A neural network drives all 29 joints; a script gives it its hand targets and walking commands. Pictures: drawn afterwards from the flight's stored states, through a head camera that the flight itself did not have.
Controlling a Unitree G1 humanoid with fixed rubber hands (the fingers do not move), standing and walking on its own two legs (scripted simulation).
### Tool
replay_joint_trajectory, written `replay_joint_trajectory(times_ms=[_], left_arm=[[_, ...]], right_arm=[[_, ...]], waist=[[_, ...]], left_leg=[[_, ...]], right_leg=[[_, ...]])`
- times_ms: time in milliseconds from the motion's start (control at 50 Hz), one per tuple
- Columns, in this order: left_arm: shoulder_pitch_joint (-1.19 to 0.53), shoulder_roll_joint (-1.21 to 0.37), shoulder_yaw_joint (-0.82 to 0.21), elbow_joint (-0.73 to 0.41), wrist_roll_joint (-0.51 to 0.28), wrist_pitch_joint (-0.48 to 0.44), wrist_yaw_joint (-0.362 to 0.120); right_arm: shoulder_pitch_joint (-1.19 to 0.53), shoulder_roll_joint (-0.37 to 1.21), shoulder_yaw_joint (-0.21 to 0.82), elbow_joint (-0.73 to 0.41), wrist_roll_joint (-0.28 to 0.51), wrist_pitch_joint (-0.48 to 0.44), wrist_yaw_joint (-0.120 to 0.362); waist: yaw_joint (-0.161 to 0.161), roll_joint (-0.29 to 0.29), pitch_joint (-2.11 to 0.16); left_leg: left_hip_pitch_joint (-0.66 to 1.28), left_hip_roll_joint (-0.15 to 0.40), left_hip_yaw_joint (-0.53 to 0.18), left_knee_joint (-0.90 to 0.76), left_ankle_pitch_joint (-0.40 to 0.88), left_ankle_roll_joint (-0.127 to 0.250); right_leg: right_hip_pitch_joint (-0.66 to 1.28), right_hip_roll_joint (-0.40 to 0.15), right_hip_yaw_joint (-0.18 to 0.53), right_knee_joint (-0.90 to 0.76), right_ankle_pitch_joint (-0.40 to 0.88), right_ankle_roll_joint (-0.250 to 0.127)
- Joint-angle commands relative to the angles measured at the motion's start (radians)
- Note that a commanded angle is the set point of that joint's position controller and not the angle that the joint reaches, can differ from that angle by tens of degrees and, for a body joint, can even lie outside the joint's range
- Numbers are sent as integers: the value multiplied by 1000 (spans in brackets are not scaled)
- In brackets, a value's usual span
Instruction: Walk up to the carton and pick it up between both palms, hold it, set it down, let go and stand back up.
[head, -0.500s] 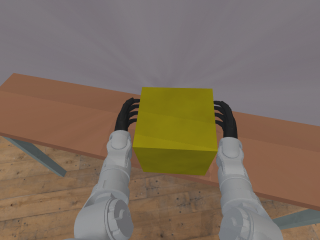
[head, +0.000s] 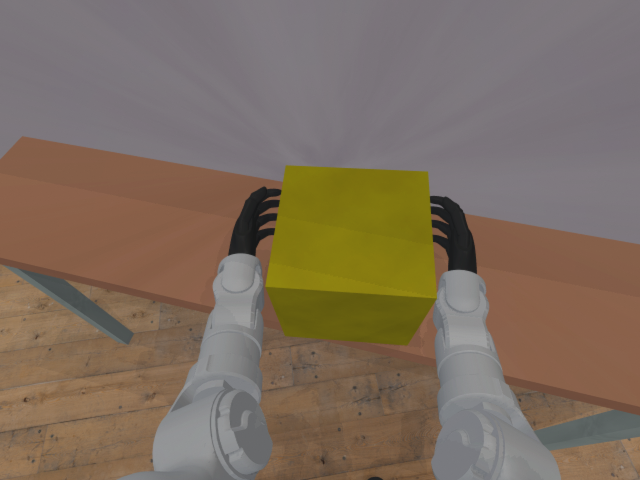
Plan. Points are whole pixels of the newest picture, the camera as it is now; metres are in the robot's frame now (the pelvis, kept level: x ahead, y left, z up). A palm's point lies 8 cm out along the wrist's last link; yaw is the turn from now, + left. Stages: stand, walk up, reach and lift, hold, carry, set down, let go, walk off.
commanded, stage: set down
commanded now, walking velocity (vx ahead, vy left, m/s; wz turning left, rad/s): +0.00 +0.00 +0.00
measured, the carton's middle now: (350, 261) +0.39 -0.03 -0.01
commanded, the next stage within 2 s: none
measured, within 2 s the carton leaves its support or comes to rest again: neither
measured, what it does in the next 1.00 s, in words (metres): stands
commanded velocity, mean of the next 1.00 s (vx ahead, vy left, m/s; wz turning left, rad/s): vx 0.00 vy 0.00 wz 0.00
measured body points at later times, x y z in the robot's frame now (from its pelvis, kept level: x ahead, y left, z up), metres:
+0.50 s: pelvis +0.00 +0.00 +0.00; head +0.10 +0.00 +0.44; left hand +0.42 +0.10 +0.02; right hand +0.38 -0.17 +0.02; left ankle +0.00 +0.12 -0.75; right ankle +0.00 -0.10 -0.75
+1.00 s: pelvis +0.01 +0.00 +0.00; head +0.11 +0.01 +0.43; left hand +0.42 +0.11 -0.02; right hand +0.38 -0.17 -0.01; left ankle +0.00 +0.12 -0.75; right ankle +0.00 -0.10 -0.75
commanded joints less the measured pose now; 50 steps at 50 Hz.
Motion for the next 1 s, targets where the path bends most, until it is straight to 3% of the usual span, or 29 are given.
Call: replay_joint_trajectory(times_ms=[0, 240, 500, 780, 840, 880, 920, 980], left_arm=[[-367, -343, -195, -20, 36, -59, -39], [-305, -318, -164, -35, 61, -53, -40], [-247, -332, -168, -35, 74, -70, -34], [-180, -283, -157, -56, 67, -72, -34], [-161, -118, -151, -52, 16, -88, 4], [-196, 48, -166, -34, -83, -113, 60], [-282, 123, -243, -2, -211, -138, 113], [-332, 172, -253, 14, -259, -183, 144]], right_arm=[[-417, 371, 268, -12, -47, -78, 73], [-366, 346, 225, -15, -57, -72, 80], [-315, 345, 231, 14, -51, -95, 82], [-262, 284, 212, 13, -29, -91, 86], [-232, 121, 214, 15, 42, -90, 60], [-232, -50, 243, 35, 186, -95, 3], [-273, -95, 334, 72, 347, -105, -58], [-324, -138, 355, 111, 388, -130, -76]], waist=[[2, -21, -448], [6, -9, -404], [11, -3, -401], [14, -7, -352], [32, -5, -387], [54, -14, -444], [71, -1, -527], [75, 16, -686]], left_leg=[[112, -24, -7, 22, 114, -37], [111, -27, -4, 26, 98, -46], [82, -29, -8, 39, 145, -47], [103, -32, -3, 38, 126, -58], [116, -34, 17, 35, 134, -57], [91, -32, 44, 50, 136, -44], [8, -32, 64, 78, 111, -20], [-50, -36, 74, 118, 125, -5]], right_leg=[[298, 5, 13, 109, 337, 68], [241, 3, 9, 97, 276, 67], [225, 7, 16, 115, 338, 67], [175, 8, 17, 98, 257, 65], [162, 17, 32, 109, 281, 61], [140, 22, 67, 141, 317, 55], [148, 17, 110, 199, 354, 53], [152, 19, 109, 262, 410, 57]])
